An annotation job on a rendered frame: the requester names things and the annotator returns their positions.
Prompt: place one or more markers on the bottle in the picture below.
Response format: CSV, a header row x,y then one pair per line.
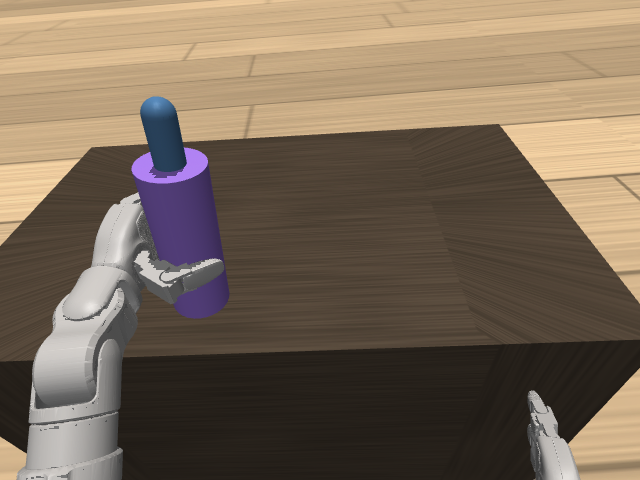
x,y
175,189

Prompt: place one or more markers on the left robot arm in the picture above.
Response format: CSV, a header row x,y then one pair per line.
x,y
76,381

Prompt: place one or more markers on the left robot hand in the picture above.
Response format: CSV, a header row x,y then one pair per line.
x,y
124,241

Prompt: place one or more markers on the right robot hand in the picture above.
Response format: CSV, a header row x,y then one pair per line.
x,y
550,455

